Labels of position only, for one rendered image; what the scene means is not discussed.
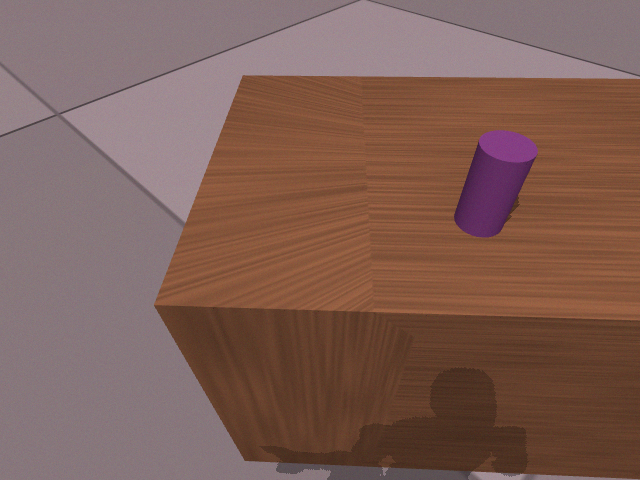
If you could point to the can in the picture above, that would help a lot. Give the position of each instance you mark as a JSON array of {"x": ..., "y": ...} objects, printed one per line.
[{"x": 500, "y": 165}]

